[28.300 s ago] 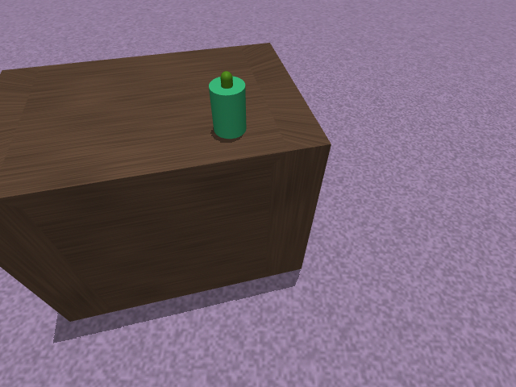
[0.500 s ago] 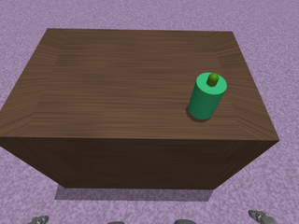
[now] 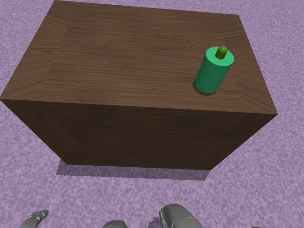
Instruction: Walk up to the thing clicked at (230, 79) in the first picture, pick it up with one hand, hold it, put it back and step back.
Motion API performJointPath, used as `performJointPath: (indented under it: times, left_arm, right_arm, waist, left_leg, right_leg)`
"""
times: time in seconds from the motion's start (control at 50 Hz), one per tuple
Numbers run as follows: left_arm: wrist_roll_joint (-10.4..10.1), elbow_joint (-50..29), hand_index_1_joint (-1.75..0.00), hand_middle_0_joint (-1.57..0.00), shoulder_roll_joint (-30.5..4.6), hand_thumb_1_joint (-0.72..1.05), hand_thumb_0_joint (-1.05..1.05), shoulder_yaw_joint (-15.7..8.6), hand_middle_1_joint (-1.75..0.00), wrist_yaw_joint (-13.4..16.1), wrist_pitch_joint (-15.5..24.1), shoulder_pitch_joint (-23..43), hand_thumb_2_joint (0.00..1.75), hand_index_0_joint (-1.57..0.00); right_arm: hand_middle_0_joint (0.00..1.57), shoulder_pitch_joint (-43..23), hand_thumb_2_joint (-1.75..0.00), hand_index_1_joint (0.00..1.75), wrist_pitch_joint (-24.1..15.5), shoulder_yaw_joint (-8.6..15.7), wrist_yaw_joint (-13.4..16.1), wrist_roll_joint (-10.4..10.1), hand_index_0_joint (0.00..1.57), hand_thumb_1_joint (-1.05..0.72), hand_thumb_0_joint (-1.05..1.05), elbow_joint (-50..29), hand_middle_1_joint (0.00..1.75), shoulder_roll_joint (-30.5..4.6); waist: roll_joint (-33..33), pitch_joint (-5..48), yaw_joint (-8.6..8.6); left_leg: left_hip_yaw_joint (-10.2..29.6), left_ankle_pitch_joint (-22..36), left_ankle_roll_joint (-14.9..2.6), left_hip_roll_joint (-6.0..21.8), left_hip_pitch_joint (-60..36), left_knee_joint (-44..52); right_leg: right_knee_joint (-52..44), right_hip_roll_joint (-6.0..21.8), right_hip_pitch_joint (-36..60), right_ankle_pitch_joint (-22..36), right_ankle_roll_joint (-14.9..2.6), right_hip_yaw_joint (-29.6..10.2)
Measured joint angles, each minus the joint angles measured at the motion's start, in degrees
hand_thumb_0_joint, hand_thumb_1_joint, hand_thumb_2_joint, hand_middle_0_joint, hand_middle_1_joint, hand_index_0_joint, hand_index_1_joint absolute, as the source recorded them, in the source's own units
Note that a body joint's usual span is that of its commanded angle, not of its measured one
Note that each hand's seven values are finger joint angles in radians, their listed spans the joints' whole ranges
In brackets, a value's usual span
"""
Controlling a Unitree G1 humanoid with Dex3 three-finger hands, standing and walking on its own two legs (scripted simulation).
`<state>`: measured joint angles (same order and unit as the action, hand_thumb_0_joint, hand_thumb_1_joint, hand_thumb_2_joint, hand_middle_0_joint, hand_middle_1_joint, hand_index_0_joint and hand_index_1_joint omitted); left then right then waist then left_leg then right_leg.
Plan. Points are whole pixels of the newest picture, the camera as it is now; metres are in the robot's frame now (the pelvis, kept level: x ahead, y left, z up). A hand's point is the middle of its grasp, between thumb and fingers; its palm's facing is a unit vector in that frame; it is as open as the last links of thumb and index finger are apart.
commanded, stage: step back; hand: right
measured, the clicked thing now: (214, 67) +0.59 -0.21 +0.02
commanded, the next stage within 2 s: none
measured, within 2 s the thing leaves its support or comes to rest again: neither
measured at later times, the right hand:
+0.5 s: hand out of the picture -0.03 -0.28 -0.17, palm faces -0.07 +0.92 -0.39, open 7.4 cm
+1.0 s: hand out of the picture -0.18 -0.30 -0.15, palm faces +0.04 +0.92 -0.38, open 7.4 cm
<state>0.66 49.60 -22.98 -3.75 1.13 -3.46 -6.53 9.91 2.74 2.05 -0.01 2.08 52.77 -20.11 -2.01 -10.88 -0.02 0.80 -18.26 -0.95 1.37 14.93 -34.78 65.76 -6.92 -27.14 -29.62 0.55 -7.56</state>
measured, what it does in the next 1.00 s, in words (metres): walks backwards: right foot, then left foot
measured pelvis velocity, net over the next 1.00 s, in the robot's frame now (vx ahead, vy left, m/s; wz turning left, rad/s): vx -0.30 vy -0.03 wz -0.11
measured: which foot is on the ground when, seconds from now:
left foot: down 0.00-0.16, up 0.18-0.50, down 0.52-0.94, up 0.96-1.00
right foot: up 0.00-0.14, down 0.16-0.54, up 0.56-0.90, down 0.92-1.00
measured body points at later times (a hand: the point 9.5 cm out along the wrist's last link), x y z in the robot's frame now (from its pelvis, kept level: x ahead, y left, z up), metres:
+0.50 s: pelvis -0.13 -0.01 -0.01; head -0.06 -0.02 +0.43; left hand +0.00 +0.30 -0.11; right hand -0.03 -0.32 -0.14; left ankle -0.15 +0.12 -0.72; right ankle -0.06 -0.12 -0.73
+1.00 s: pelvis -0.30 -0.03 -0.01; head -0.25 -0.04 +0.44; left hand -0.22 +0.29 -0.12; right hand -0.19 -0.35 -0.13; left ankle -0.19 +0.11 -0.70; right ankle -0.32 -0.15 -0.73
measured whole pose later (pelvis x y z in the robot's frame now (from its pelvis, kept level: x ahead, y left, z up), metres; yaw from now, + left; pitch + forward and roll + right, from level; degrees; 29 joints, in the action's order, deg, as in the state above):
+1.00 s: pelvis -0.30 -0.03 -0.01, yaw -6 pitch -3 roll +0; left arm 2.4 50.2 -20.7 -3.7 -0.6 -2.6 -13.7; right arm 5.3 4.3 3.3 0.7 1.0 47.8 -23.1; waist 2.3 -9.3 -2.8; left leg 5.1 -23.9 0.4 0.1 29.4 -50.1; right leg 38.8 -1.1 -13.8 -22.4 -0.6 -2.3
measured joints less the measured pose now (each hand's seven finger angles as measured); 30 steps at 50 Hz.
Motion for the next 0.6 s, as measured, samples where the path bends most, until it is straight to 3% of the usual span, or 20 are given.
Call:
performJointPath:
  times: [0.08,0.14,0.18,0.24,0.28,0.32,0.42,0.48,0.54,0.56,0.6]
  left_arm:
    - [0.3,-0.1,-0.3,-0.21,0.5,0.9,0.01,-0.2,-0.3,-0.4,0.1,-1.6,0.9,-0.21]
    - [0.7,0.1,-0.3,-0.21,1.0,0.9,0.01,-0.3,-0.3,-0.7,0.9,-2.4,0.9,-0.21]
    - [1.3,0.8,-0.3,-0.21,2.2,0.9,0.01,-0.4,-0.3,-0.6,1.6,-2.5,0.9,-0.21]
    - [1.3,0.2,-0.3,-0.21,2.9,0.9,0.01,0.3,-0.3,-1.1,2.0,-3.2,0.9,-0.21]
    - [1.1,-0.5,-0.3,-0.21,3.5,0.9,0.01,0.5,-0.3,-1.0,1.9,-3.3,0.9,-0.21]
    - [1.1,-1.6,-0.3,-0.21,3.7,0.9,0.01,0.6,-0.3,-0.8,1.7,-3.0,0.9,-0.21]
    - [1.2,-5.2,-0.3,-0.21,3.5,0.9,0.01,0.7,-0.3,-0.1,2.0,-1.5,0.9,-0.21]
    - [1.2,-6.6,-0.3,-0.21,2.7,0.9,0.0,0.8,-0.3,0.0,1.7,-0.6,0.9,-0.21]
    - [0.9,-6.7,-0.3,-0.21,1.2,0.9,0.0,0.8,-0.3,-0.2,0.9,0.1,0.9,-0.21]
    - [0.8,-6.2,-0.3,-0.21,0.7,0.9,0.0,0.6,-0.3,-0.2,0.5,0.2,0.9,-0.21]
    - [0.8,-4.6,-0.3,-0.21,0.7,0.9,0.0,0.1,-0.3,0.1,-0.2,-0.1,0.9,-0.21]
  right_arm:
    - [0.21,-1.4,-0.9,0.3,-0.6,0.2,0.5,-0.4,0.21,-0.9,0.01,-2.6,0.3,-0.7]
    - [0.21,-2.7,-0.9,0.3,-0.2,0.3,0.4,-0.9,0.21,-0.9,0.01,-3.9,0.3,-1.8]
    - [0.21,-4.2,-0.9,0.3,0.3,0.5,0.5,-1.4,0.21,-0.9,0.01,-3.8,0.3,-2.9]
    - [0.21,-5.1,-0.9,0.3,1.2,0.7,1.2,-2.0,0.21,-0.9,0.01,-3.2,0.29,-2.8]
    - [0.21,-4.7,-0.9,0.3,1.1,0.5,1.3,-2.3,0.21,-0.91,0.01,-3.1,0.29,-3.2]
    - [0.21,-3.9,-0.9,0.3,0.7,0.3,1.5,-2.3,0.21,-0.91,0.01,-3.2,0.29,-3.5]
    - [0.21,-2.2,-0.9,0.3,0.6,0.1,1.8,-1.8,0.21,-0.91,0.01,-2.8,0.29,-4.0]
    - [0.21,-1.9,-0.9,0.3,0.5,0.2,1.3,-1.4,0.21,-0.91,0.01,-2.7,0.29,-3.6]
    - [0.21,-1.3,-0.9,0.3,-0.2,0.6,0.6,-0.9,0.21,-0.91,0.01,-2.5,0.29,-2.8]
    - [0.21,-1.3,-0.9,0.3,-0.3,0.6,0.3,-0.4,0.21,-0.91,0.01,-2.4,0.29,-2.1]
    - [0.21,-0.8,-0.9,0.3,-0.4,0.3,-0.4,-0.1,0.21,-0.91,0.01,-2.4,0.29,-1.5]
  waist:
    - [0.9,-0.6,-0.49]
    - [1.9,-0.5,-1.04]
    - [4.7,-1.0,-0.63]
    - [4.5,-0.4,-1.31]
    - [4.6,0.2,-1.58]
    - [4.6,0.7,-1.65]
    - [4.7,0.5,-1.65]
    - [4.0,-0.1,-1.34]
    - [1.8,-0.5,-0.82]
    - [0.3,-0.9,-1.2]
    - [0.3,-0.4,-0.76]
  left_leg:
    - [-1.4,1.1,0.46,0.9,1.9,-0.8]
    - [-2.5,0.4,1.4,1.7,4.4,-4.0]
    - [-0.7,-0.2,1.33,2.9,6.2,-7.3]
    - [5.2,-11.2,0.78,-2.8,10.2,-20.9]
    - [7.4,-12.1,0.73,-5.7,11.7,-28.8]
    - [7.9,-11.8,1.14,-6.9,11.7,-32.1]
    - [6.4,-12.2,2.1,-5.8,7.4,-24.7]
    - [3.7,-11.0,1.48,-4.0,3.7,-14.6]
    - [1.1,-3.4,0.26,-3.8,-0.2,-4.2]
    - [0.2,-2.6,-0.03,-4.4,-0.2,-4.1]
    - [0.2,-2.1,-0.5,-3.5,0.6,-4.6]
  right_leg:
    - [-10.1,2.2,5.8,-0.1,0.74,2.0]
    - [-25.6,4.5,12.0,6.3,-0.04,4.7]
    - [-29.1,3.2,13.4,9.1,-1.54,6.2]
    - [-27.7,4.1,11.4,9.6,-2.6,5.3]
    - [-28.9,4.9,10.9,11.0,-2.54,4.9]
    - [-29.7,5.6,10.0,12.4,-2.47,5.0]
    - [-29.7,6.6,7.5,14.7,-2.12,6.4]
    - [-28.6,7.3,5.7,15.7,-1.51,7.3]
    - [-25.8,8.6,3.3,15.9,-0.46,7.4]
    - [-24.3,8.6,2.6,14.1,-0.66,5.8]
    - [-15.5,4.7,0.4,3.4,-0.86,2.3]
